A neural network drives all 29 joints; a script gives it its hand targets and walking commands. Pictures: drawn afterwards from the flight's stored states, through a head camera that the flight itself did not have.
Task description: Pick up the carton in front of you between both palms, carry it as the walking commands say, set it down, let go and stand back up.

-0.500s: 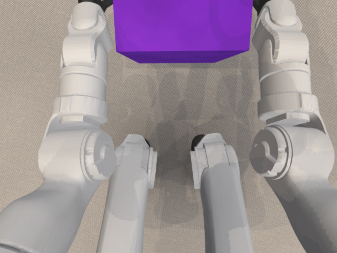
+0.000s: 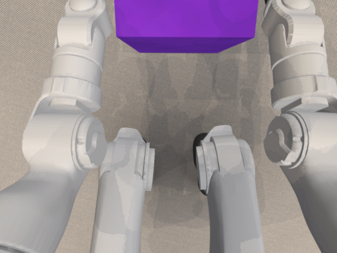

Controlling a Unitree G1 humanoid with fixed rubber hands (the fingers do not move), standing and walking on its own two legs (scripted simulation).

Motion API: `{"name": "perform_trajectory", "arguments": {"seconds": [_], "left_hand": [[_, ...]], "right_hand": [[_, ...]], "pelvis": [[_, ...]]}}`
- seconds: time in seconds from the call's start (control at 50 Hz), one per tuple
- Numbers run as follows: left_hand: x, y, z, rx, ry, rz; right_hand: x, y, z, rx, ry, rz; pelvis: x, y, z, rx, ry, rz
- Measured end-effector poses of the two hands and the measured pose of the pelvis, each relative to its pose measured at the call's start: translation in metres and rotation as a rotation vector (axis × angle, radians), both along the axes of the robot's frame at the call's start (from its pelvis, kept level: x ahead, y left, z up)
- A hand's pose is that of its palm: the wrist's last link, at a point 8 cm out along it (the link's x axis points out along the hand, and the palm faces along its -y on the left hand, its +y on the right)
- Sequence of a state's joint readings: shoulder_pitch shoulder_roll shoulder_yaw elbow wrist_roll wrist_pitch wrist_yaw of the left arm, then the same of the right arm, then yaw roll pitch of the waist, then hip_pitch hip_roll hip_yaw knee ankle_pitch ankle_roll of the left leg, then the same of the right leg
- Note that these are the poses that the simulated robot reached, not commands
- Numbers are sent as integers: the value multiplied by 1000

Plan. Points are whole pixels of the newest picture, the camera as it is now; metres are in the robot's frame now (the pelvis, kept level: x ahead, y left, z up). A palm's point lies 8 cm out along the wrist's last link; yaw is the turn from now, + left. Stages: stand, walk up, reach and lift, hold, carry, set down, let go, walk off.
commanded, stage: set down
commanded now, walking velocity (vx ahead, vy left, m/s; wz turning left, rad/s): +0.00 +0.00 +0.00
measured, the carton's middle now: out of the picture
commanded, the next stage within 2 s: none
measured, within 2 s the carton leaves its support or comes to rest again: rests again in 0.08 s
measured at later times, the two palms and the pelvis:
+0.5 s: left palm out of the picture +0.55 +0.13 -0.18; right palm out of the picture +0.54 -0.19 -0.18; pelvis -0.02 +0.00 -0.02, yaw +0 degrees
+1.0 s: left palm out of the picture +0.55 +0.15 -0.21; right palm (278, 0) +0.54 -0.21 -0.21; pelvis -0.01 +0.00 -0.02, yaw +0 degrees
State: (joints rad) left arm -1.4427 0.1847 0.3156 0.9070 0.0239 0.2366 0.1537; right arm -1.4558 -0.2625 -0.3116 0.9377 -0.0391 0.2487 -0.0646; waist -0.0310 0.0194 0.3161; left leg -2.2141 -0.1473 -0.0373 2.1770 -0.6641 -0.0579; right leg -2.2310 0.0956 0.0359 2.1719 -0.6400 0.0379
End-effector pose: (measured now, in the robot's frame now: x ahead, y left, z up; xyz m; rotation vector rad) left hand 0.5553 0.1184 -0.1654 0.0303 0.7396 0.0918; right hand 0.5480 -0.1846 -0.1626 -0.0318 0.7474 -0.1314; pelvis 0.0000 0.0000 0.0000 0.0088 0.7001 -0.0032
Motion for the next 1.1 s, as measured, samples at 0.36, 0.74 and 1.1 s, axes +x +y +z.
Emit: {"name": "perform_trajectory", "arguments": {"seconds": [0.36, 0.74, 1.1], "left_hand": [[-5, 5, -14, -28, 0, -33], [-3, 8, -23, -65, -25, -65], [7, 46, -34, 46, -36, 2]], "right_hand": [[-8, -2, -16, 32, 2, 36], [-7, -5, -25, 84, -32, 57], [3, -40, -36, -39, -41, -36]], "pelvis": [[-13, -1, -12, 1, -114, 1], [-14, 0, -20, -1, -153, 2], [-7, -2, -25, 1, -119, 1]]}}
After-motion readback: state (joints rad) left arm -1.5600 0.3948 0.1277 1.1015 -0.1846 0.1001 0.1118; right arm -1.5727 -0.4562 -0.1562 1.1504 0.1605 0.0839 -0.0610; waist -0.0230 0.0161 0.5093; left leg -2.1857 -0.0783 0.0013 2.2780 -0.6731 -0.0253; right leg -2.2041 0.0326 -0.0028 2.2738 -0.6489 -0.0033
